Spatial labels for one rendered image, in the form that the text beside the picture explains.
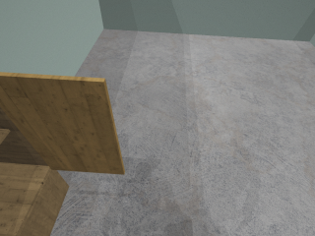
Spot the cupboard door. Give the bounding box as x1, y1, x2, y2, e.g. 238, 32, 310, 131
0, 72, 125, 175

